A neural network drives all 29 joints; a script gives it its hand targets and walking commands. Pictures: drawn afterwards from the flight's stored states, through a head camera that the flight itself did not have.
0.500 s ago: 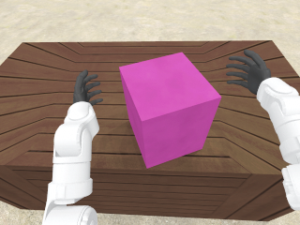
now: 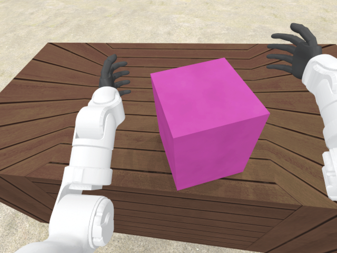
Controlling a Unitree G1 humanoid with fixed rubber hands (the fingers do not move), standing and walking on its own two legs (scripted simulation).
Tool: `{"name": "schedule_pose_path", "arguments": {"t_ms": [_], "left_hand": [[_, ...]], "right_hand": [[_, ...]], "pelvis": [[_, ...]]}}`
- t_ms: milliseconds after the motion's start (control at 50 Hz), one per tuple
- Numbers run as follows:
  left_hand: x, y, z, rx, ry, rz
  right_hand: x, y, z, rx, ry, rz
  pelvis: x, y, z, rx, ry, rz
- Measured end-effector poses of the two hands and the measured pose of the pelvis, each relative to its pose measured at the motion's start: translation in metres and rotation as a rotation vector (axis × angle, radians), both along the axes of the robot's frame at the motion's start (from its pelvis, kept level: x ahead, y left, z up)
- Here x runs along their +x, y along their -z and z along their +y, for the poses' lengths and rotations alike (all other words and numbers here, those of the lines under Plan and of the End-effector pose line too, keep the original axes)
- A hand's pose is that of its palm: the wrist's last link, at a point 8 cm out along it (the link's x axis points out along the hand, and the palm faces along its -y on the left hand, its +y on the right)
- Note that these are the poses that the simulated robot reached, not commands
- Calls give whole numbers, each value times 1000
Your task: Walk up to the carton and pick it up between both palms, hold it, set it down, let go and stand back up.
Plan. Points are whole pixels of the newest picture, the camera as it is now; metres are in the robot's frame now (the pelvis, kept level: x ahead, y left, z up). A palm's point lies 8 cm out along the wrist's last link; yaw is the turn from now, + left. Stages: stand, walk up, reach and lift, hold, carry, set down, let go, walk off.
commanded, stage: reach and lift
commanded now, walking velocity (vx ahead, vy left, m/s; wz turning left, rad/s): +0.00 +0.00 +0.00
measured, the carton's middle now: (200, 126) +0.45 +0.05 +0.03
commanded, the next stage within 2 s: none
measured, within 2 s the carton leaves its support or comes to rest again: neither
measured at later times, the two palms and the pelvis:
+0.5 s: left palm (119, 114) +0.37 +0.23 +0.12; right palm (280, 89) +0.52 -0.12 +0.14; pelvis +0.00 +0.00 +0.00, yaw -1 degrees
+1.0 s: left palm (127, 124) +0.37 +0.21 +0.08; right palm (266, 96) +0.52 -0.10 +0.11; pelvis +0.00 +0.00 -0.01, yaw +0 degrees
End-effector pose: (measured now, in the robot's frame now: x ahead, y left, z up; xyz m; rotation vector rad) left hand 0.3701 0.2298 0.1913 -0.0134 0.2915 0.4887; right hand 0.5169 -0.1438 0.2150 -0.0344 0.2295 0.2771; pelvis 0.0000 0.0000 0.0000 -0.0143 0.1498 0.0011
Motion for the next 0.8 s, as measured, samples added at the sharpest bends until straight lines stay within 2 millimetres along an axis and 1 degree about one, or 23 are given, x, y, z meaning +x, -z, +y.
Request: {"name": "schedule_pose_path", "arguments": {"t_ms": [120,220,320,420,480,540,620,720,800], "left_hand": [[10,0,2,6,7,-2],[15,9,3,-2,12,9],[13,28,3,-12,9,27],[5,52,3,-20,-4,52],[2,65,-1,-34,-6,56],[0,75,-7,-34,-5,50],[-2,82,-13,-10,-2,43],[-5,98,-14,-15,-10,55],[-3,111,-13,-35,-19,53]], "right_hand": [[8,-2,4,8,7,-1],[12,6,5,-3,10,13],[11,27,6,-23,6,36],[6,55,10,-32,-15,53],[1,71,18,-36,-38,57],[-4,83,29,-31,-56,51],[-8,93,37,-27,-56,43],[-10,103,37,-42,-30,70],[-9,107,40,-51,-33,85]], "pelvis": [[3,0,1,-2,-5,16],[5,0,2,-4,-4,29],[5,0,3,-4,-1,36],[4,0,4,-4,2,47],[2,1,4,-3,8,64],[0,1,3,-2,11,82],[-4,2,3,-3,13,93],[-7,4,-1,-1,13,109],[-7,6,-5,0,12,133]]}}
